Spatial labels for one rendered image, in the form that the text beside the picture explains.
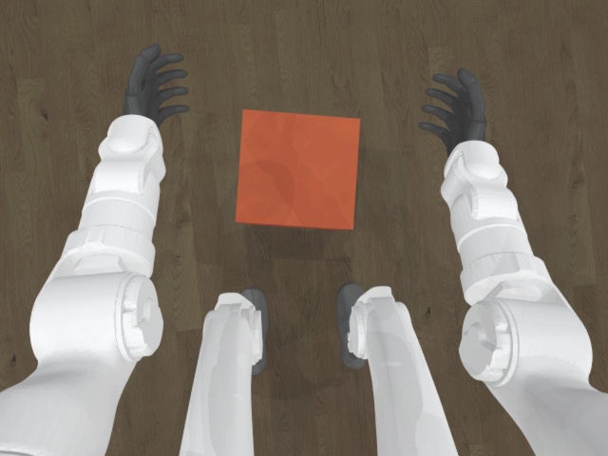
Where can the robot right hand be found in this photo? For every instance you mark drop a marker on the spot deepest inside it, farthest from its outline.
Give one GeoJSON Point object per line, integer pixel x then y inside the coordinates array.
{"type": "Point", "coordinates": [468, 123]}

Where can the carton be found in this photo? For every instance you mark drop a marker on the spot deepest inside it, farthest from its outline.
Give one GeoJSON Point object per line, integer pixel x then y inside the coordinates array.
{"type": "Point", "coordinates": [297, 170]}

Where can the right robot upper arm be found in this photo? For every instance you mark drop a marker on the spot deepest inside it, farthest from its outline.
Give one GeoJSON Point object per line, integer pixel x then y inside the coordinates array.
{"type": "Point", "coordinates": [535, 358]}

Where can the left robot upper arm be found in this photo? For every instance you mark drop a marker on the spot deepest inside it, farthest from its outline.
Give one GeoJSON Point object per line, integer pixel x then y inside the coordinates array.
{"type": "Point", "coordinates": [89, 332]}

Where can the left robot forearm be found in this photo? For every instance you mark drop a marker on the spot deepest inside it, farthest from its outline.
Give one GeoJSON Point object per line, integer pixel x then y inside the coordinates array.
{"type": "Point", "coordinates": [120, 211]}

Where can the right robot foot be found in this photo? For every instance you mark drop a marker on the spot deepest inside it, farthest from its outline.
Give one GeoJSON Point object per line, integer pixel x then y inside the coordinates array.
{"type": "Point", "coordinates": [347, 296]}

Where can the left robot shin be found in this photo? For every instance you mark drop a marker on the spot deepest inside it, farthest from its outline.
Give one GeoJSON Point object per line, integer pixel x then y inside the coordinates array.
{"type": "Point", "coordinates": [228, 298]}

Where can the right robot forearm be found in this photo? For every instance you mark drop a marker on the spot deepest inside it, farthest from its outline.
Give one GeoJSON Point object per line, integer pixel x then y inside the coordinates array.
{"type": "Point", "coordinates": [496, 256]}

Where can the robot left hand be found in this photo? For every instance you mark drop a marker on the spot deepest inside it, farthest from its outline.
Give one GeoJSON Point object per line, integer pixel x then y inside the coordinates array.
{"type": "Point", "coordinates": [141, 96]}

